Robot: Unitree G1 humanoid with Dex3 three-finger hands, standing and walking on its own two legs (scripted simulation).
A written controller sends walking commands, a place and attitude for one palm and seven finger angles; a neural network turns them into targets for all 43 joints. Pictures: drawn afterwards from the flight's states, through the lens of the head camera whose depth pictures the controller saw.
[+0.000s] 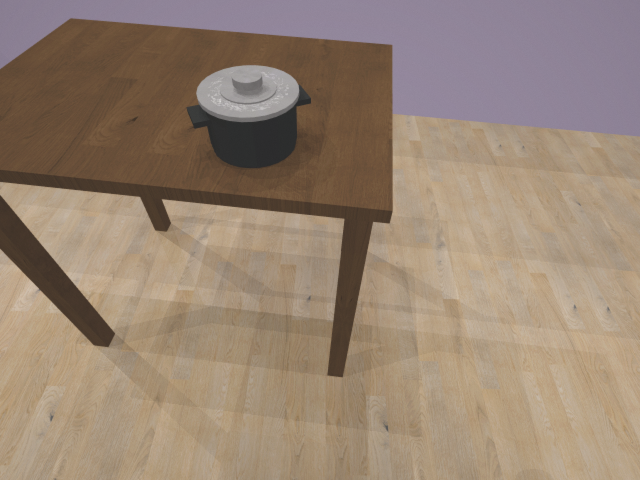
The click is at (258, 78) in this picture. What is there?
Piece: lid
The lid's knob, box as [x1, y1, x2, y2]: [232, 68, 262, 90]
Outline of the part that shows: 232,73 233,85 238,89 255,89 259,87 262,83 261,73 255,69 243,68 236,70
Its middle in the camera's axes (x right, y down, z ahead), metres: -0.12 -0.26 +0.63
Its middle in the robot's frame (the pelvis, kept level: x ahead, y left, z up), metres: +0.67 +0.16 +0.15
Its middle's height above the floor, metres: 0.93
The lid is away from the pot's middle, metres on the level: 0.00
